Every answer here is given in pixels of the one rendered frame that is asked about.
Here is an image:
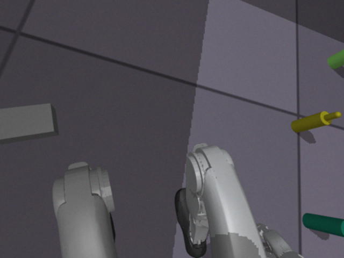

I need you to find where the right robot hand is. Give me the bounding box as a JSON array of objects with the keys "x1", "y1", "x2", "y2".
[{"x1": 256, "y1": 223, "x2": 293, "y2": 258}]

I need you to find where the right robot foot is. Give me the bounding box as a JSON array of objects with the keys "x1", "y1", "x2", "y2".
[{"x1": 175, "y1": 188, "x2": 206, "y2": 258}]

